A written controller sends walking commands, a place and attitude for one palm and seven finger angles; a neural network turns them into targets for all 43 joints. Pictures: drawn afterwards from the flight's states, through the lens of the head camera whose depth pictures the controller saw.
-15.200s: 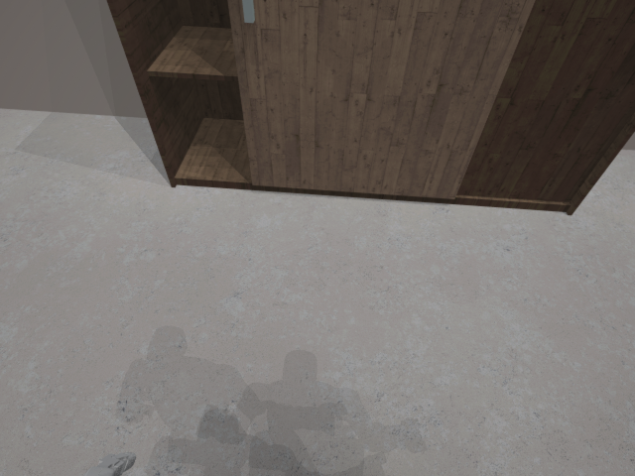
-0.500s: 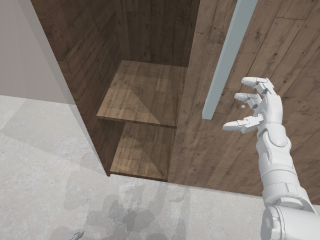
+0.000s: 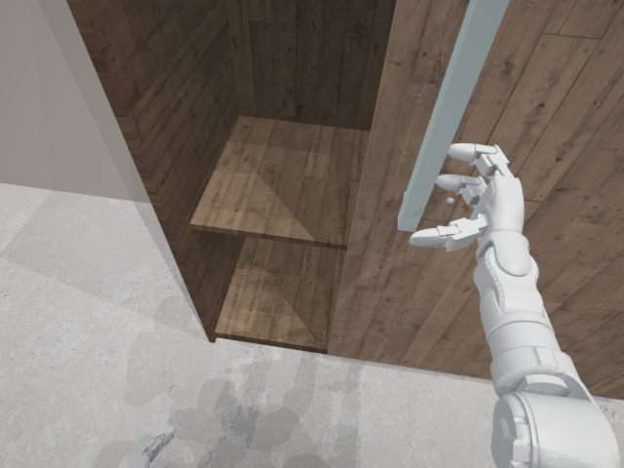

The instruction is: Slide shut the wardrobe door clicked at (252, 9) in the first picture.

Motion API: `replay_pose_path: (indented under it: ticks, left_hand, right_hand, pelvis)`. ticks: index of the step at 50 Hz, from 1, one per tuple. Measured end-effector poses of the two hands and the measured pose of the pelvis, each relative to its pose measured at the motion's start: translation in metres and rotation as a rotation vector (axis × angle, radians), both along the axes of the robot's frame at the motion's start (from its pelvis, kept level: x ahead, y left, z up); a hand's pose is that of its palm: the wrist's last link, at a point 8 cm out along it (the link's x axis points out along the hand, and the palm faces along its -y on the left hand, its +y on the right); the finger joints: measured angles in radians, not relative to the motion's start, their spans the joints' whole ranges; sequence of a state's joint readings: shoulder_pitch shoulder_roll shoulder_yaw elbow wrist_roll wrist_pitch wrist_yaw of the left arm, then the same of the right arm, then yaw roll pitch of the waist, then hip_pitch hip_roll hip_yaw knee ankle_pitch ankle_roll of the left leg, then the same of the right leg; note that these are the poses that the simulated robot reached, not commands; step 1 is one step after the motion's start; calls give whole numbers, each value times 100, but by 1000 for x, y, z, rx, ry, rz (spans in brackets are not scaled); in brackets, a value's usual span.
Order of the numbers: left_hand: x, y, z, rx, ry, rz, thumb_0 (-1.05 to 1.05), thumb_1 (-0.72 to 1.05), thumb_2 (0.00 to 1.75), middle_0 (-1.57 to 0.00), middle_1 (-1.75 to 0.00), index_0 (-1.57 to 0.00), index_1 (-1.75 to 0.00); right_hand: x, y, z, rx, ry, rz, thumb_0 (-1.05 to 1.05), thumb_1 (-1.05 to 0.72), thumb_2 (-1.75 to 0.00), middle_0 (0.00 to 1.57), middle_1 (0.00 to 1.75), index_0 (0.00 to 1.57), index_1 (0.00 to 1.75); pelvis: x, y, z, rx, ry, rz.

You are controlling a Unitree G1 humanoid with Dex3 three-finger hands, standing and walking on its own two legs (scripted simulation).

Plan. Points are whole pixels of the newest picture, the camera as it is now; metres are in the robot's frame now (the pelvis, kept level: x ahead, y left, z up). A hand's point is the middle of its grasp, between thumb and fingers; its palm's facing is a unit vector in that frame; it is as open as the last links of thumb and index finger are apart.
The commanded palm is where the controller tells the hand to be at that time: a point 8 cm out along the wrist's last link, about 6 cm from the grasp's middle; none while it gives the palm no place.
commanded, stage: feel for the door with the fingertips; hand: right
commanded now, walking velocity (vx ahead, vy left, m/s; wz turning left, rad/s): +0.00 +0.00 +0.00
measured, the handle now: (437, 125) +0.51 -0.09 +0.19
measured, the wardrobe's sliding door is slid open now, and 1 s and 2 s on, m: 0.37 0.37 0.37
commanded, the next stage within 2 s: slide the fingers in behind the handle in 0.40 s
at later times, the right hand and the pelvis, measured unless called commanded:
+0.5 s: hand (455, 189) +0.46 -0.13 +0.12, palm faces +0.03 +1.00 -0.02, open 13.8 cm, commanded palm +0.44 -0.18 +0.12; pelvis +0.00 +0.00 +0.00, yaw +0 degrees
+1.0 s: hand (440, 197) +0.45 -0.11 +0.12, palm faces +0.02 +1.00 +0.00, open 14.0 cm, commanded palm +0.42 -0.16 +0.12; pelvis +0.00 +0.00 +0.00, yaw +1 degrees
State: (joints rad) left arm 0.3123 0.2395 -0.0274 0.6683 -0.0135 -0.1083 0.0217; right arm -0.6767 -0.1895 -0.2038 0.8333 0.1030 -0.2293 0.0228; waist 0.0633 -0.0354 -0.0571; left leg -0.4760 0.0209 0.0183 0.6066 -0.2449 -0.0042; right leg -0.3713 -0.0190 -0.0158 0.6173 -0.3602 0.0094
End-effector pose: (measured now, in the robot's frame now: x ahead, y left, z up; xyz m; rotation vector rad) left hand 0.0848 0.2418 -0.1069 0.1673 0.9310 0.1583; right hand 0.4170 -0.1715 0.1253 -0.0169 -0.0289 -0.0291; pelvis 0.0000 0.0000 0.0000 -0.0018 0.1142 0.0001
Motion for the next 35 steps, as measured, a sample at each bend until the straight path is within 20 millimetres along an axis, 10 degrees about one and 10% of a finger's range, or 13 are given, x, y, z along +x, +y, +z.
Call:
replay_pose_path:
  ticks: [35]
  left_hand:
    - [-62,3,-12,10,173,24,1,90,90,-20,-30,-20,-30]
  right_hand:
    - [23,-8,-1,-6,0,-2,-1,50,-30,33,125,33,123]
  pelvis:
    - [-7,-5,-5,3,52,-6]
